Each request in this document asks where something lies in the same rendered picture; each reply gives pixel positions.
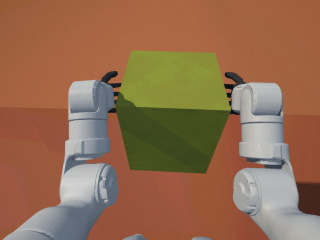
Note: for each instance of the robot left forearm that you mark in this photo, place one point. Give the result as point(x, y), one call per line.
point(88, 104)

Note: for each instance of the robot right hand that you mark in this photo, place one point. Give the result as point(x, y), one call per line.
point(239, 81)

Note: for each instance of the left robot upper arm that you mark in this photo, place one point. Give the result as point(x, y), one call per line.
point(86, 190)

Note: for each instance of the right robot upper arm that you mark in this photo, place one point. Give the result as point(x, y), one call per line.
point(269, 196)

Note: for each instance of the carton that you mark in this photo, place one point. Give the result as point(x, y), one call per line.
point(172, 108)

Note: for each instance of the robot right forearm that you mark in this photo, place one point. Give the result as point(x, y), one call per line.
point(260, 106)

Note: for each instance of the robot left hand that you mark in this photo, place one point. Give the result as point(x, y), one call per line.
point(105, 79)

